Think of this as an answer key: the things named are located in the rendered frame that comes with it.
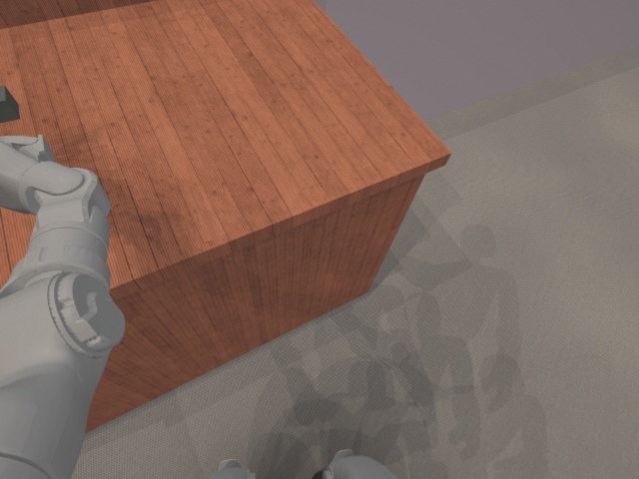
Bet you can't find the tap lever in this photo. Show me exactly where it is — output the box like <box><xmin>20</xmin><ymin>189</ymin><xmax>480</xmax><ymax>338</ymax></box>
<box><xmin>0</xmin><ymin>85</ymin><xmax>20</xmax><ymax>123</ymax></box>

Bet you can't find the left robot hand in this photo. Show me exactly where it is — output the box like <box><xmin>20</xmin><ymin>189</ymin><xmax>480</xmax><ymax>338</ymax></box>
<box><xmin>0</xmin><ymin>135</ymin><xmax>55</xmax><ymax>214</ymax></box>

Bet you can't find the right robot thigh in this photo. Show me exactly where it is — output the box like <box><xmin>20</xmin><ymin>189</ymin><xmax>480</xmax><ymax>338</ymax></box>
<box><xmin>322</xmin><ymin>456</ymin><xmax>397</xmax><ymax>479</ymax></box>

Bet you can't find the robot right shin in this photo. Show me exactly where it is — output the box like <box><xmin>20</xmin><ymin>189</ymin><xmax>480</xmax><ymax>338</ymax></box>
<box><xmin>330</xmin><ymin>449</ymin><xmax>353</xmax><ymax>466</ymax></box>

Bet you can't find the counter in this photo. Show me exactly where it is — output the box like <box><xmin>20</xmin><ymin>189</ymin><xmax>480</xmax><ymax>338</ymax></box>
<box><xmin>0</xmin><ymin>0</ymin><xmax>452</xmax><ymax>433</ymax></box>

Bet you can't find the robot left forearm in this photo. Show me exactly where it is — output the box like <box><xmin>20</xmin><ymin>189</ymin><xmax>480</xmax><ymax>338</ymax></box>
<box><xmin>0</xmin><ymin>161</ymin><xmax>111</xmax><ymax>299</ymax></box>

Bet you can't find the robot left upper arm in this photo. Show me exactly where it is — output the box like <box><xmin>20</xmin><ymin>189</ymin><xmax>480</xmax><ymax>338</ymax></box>
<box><xmin>0</xmin><ymin>272</ymin><xmax>125</xmax><ymax>479</ymax></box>

